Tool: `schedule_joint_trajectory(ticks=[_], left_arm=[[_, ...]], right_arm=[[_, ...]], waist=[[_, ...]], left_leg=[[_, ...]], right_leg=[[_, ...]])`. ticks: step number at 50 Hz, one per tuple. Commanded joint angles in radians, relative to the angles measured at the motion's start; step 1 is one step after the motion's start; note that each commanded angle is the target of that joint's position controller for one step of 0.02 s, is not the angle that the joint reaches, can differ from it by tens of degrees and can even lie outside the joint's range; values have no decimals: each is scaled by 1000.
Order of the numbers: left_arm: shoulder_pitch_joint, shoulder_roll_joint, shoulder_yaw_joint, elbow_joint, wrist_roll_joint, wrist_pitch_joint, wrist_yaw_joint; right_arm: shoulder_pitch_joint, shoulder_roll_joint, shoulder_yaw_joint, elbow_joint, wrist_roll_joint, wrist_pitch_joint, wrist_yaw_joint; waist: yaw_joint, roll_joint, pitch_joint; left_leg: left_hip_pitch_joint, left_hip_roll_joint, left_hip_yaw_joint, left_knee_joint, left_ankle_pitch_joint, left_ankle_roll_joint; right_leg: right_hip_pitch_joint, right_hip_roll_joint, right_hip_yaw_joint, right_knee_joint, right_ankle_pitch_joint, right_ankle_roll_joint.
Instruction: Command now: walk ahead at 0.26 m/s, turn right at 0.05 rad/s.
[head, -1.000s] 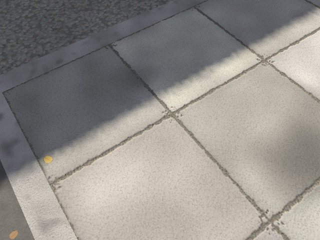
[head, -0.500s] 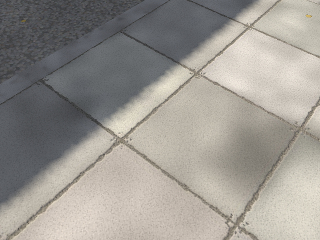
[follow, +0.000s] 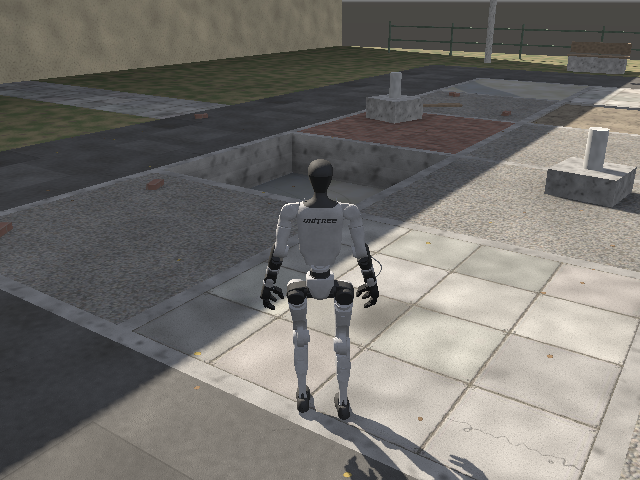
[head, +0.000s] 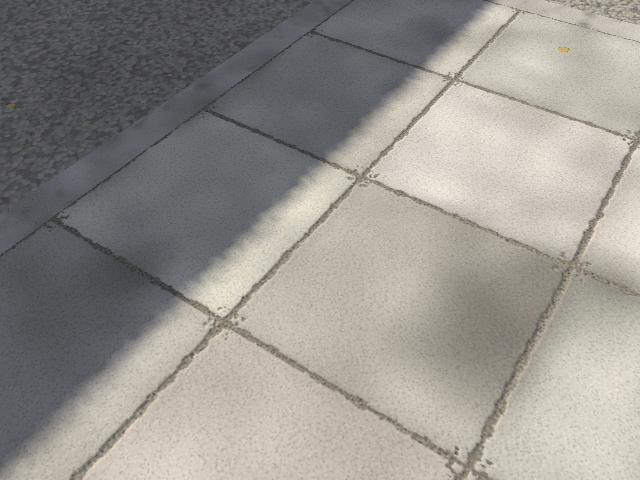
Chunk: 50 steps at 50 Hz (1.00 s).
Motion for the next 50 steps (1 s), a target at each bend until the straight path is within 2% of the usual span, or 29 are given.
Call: schedule_joint_trajectory(ticks=[1, 3, 6, 8, 9, 10, 11, 12, 13, 14, 15, 16, 18, 24, 26, 29, 31, 32, 33, 34, 35, 36, 37, 38, 39, 40, 42, 45, 50], left_arm=[[62, 169, 39, -4, 0, -32, 0], [45, 166, 41, -3, -7, -51, -3], [35, 174, 46, 3, -8, -67, -10], [11, 184, 51, 1, -14, -67, -15], [14, 177, 49, 1, -10, -67, -15], [6, 147, 39, -5, -2, -74, -16], [-11, 47, 9, -52, -15, -82, -24], [-26, 111, 26, -65, 0, -80, -24], [-31, 136, 34, -64, 6, -77, -30], [-24, 129, 31, -51, 5, -78, -45], [-10, 111, 29, -41, 2, -80, -52], [-3, 103, 26, -32, 11, -77, -56], [-17, 90, 21, -31, 16, -68, -63], [-240, 60, 6, -112, 14, -57, -67], [-304, 47, -3, -138, 9, -59, -69], [-351, 54, -5, -165, 4, -61, -65], [-335, 67, 0, -170, 4, -65, -58], [-294, 76, 6, -161, 4, -69, -52], [-213, 93, 15, -137, 4, -73, -44], [-67, 110, 27, -90, 6, -80, -35], [94, 150, 45, -43, 21, -89, -24], [226, 249, 69, -33, 47, -92, -12], [202, 261, 76, -27, 20, -78, -21], [75, 212, 68, -44, -7, -74, -25], [-3, 141, 50, -60, -12, -81, -28], [-33, 102, 38, -54, -6, -90, -29], [-20, 69, 26, -26, -6, -106, -23], [51, 92, 29, 9, -15, -127, -24], [145, 91, 22, 42, -17, -123, -23]], right_arm=[[-126, -119, -38, -109, -4, -34, 20], [-113, -102, -37, -100, -5, -48, 34], [-124, -82, -35, -110, 0, -48, 39], [-32, -79, -41, -78, 3, -47, 33], [55, -96, -50, -43, 0, -51, 26], [175, -133, -65, -6, -3, -61, 13], [291, -257, -91, 5, -15, -71, 2], [320, -268, -92, 31, -8, -65, 7], [191, -216, -76, -1, -3, -62, 11], [98, -164, -62, -28, 2, -67, 16], [61, -143, -54, -38, 3, -74, 16], [61, -125, -47, -33, 5, -83, 13], [110, -113, -41, -2, 7, -97, 11], [216, -89, -28, 67, 13, -101, 8], [227, -91, -27, 80, 12, -104, 6], [236, -102, -28, 101, 10, -106, 1], [222, -109, -30, 110, 9, -104, -4], [205, -116, -31, 112, 8, -103, -6], [193, -127, -34, 114, 4, -99, -8], [181, -133, -36, 116, 4, -92, -8], [184, -123, -31, 110, 8, -89, -7], [238, -41, -12, 75, 26, -88, 0], [298, -37, -20, 86, 38, -88, 5], [198, -108, -37, 67, 19, -85, -2], [120, -99, -36, 49, 16, -92, 4], [100, -74, -32, 50, 16, -93, 8], [123, -44, -28, 62, -11, -67, 19], [74, -32, -28, 47, -14, -46, 33], [-150, -37, -23, -27, -6, -43, 37]], waist=[[44, -181, 177], [27, -152, 130], [16, -169, 111], [-37, -133, 104], [-69, -87, 86], [-123, -6, 45], [-162, 275, -22], [-135, 253, 10], [-59, 119, 104], [-20, 53, 130], [2, 46, 117], [9, 53, 101], [6, 60, 73], [-31, 50, 112], [-41, 60, 120], [-42, 64, 129], [-23, 61, 120], [0, 65, 96], [35, 73, 46], [94, 61, -34], [152, 35, -126], [151, -130, -269], [104, -252, -342], [68, -118, -168], [51, -65, -54], [18, -40, 5], [-28, -59, 25], [-38, -58, 40], [8, -54, 89]], left_leg=[[-342, 66, -27, 154, -25, 0], [-279, 64, -1, 113, 28, -11], [-105, 51, 37, -23, 71, -12], [111, 19, 78, -148, 168, -8], [243, -7, 80, -180, 154, -12], [397, 44, -3, -234, 86, -1], [495, 319, -433, -454, -262, 77], [391, 432, -726, -577, -430, 154], [286, 416, -649, -568, -440, 159], [217, 365, -541, -564, -323, 142], [199, 317, -440, -575, -190, 121], [201, 281, -361, -578, -53, 109], [232, 246, -253, -567, 176, 108], [276, 219, -118, -566, 481, 130], [259, 211, -85, -562, 548, 127], [282, 234, -71, -553, 629, 122], [328, 255, -64, -510, 753, 112], [352, 256, -50, -450, 898, 101], [372, 251, -38, -345, 1043, 86], [360, 226, -14, -170, 1103, 70], [222, 190, 8, 55, 939, 55], [-43, 95, 56, 413, 469, 26], [-276, -59, -32, 661, -99, 14], [-364, 25, -92, 691, -13, 32], [-356, 66, -84, 638, 77, 36], [-310, 101, -77, 570, 120, 35], [-218, 130, -71, 493, 143, 16], [-263, 143, -38, 434, 188, -10], [-398, 157, 14, 217, 358, -49]], right_leg=[[38, -315, 380, -301, -324, -207], [42, -261, 275, -279, -180, -183], [-63, -232, 190, -248, -109, -163], [-199, -216, 153, -178, -112, -142], [-275, -189, 133, -100, -105, -128], [-366, -139, 79, 70, -64, -103], [-522, -4, -67, 435, -163, -47], [-601, 29, -18, 639, -273, -61], [-624, -47, 22, 723, -194, -83], [-596, -87, 16, 714, -98, -84], [-561, -111, -1, 683, -35, -75], [-537, -124, -17, 666, 14, -61], [-539, -126, -51, 662, 83, -37], [-642, -123, -116, 464, 201, 18], [-590, -105, -138, 353, 249, 16], [-517, -85, -153, 241, 268, -12], [-465, -68, -156, 200, 236, -44], [-407, -46, -162, 184, 200, -62], [-315, -15, -170, 172, 158, -80], [-156, 18, -185, 121, 157, -102], [80, -48, -116, 102, 140, -132], [342, -341, 263, 70, -44, -205], [423, -473, 694, -112, -117, -301], [285, -419, 553, -133, -174, -262], [131, -379, 403, -162, -108, -239], [21, -330, 299, -197, -1, -206], [-87, -266, 169, -227, 142, -168], [-88, -244, 90, -261, 263, -179], [-16, -204, 8, -285, 384, -160]])
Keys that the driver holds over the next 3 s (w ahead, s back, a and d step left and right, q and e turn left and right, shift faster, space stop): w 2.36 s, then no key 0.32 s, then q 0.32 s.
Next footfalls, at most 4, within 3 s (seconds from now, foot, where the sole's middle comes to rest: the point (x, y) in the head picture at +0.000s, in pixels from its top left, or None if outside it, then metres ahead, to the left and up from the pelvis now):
0.20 left None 0.12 0.13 -0.78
0.70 right None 0.46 -0.05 -0.78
1.26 left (286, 381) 0.77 0.12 -0.78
1.80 right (356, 279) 1.07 -0.06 -0.78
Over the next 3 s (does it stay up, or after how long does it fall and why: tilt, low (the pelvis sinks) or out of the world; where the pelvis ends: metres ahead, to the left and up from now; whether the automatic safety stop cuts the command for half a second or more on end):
stays up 1.36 0.03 0.00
